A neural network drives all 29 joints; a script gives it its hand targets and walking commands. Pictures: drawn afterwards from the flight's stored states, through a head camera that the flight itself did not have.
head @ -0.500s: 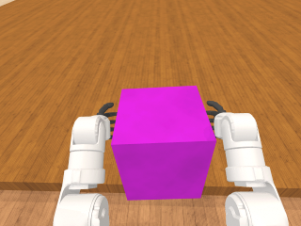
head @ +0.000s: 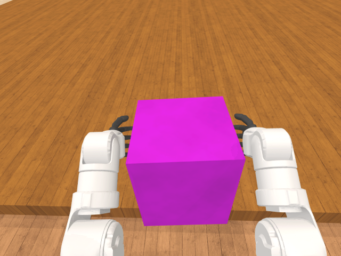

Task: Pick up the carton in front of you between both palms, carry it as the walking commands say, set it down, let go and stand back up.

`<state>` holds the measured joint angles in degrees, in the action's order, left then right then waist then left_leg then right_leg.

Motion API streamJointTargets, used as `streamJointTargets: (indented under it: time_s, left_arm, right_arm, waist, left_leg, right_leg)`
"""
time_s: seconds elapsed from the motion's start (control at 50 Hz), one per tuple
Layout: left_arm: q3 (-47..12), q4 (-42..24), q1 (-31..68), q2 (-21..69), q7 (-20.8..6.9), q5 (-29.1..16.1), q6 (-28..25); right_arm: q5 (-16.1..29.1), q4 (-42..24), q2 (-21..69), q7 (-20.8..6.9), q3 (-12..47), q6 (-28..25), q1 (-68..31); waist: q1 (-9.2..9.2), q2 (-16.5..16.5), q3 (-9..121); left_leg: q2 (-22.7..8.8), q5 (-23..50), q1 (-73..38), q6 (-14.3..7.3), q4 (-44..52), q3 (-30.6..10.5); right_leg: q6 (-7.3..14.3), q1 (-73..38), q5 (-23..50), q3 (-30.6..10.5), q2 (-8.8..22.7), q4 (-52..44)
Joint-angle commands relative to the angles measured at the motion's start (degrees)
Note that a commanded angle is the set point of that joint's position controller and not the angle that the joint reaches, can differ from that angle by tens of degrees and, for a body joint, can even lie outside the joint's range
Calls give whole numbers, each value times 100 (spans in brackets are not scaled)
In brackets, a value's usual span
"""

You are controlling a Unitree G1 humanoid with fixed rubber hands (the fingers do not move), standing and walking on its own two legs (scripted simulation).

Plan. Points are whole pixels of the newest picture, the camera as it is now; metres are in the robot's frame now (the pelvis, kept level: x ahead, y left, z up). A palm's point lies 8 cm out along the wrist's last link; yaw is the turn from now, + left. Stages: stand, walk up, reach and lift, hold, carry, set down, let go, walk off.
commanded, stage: carry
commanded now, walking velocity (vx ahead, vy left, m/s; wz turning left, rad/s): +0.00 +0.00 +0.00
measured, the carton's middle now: (182, 162) +0.35 +0.00 +0.05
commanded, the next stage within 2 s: none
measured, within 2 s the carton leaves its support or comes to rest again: neither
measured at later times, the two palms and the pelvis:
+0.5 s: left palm (115, 142) +0.35 +0.15 +0.13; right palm (249, 140) +0.35 -0.15 +0.13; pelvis +0.00 +0.00 +0.00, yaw +0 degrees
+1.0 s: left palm (111, 124) +0.38 +0.16 +0.16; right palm (244, 119) +0.38 -0.14 +0.17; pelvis +0.03 +0.01 +0.00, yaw +0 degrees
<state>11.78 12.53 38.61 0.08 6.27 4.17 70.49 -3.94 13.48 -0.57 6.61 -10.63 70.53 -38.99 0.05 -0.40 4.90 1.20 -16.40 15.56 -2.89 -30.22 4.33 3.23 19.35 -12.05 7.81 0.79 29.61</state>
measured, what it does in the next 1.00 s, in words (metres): stands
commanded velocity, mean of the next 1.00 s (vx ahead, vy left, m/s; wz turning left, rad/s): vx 0.13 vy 0.00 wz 0.00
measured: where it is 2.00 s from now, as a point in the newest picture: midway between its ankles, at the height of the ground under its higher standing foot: (191, 199)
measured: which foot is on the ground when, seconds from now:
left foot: down 0.00-1.00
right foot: down 0.00-1.00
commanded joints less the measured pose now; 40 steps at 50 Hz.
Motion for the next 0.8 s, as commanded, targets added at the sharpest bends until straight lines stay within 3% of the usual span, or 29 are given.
streamJointTargets:
  time_s: [0.0, 0.74, 0.78]
  left_arm:
    - [-3193, -587, 4072, 6398, -1309, -2461, -153]
    - [-3214, -605, 4044, 6389, -1296, -2442, -154]
    - [-3259, -735, 4191, 6377, -1285, -2478, -154]
  right_arm:
    - [2499, -719, 6484, -1326, 3105, -177, -4171]
    - [2508, -756, 6468, -1335, 3123, -181, -4159]
    - [2552, -874, 6465, -1329, 3177, -182, -4313]
  waist:
    - [-2, 50, 2035]
    - [8, 37, 2033]
    - [-26, 17, 2005]
  left_leg:
    - [-825, 1252, -333, -282, 400, -729]
    - [-856, 1397, -423, -288, 412, -749]
    - [-770, 713, -347, -337, 480, -701]
  right_leg:
    - [233, -1128, 1088, -864, 797, -275]
    - [215, -1132, 1111, -851, 800, -300]
    - [264, -1076, 391, -856, 770, -388]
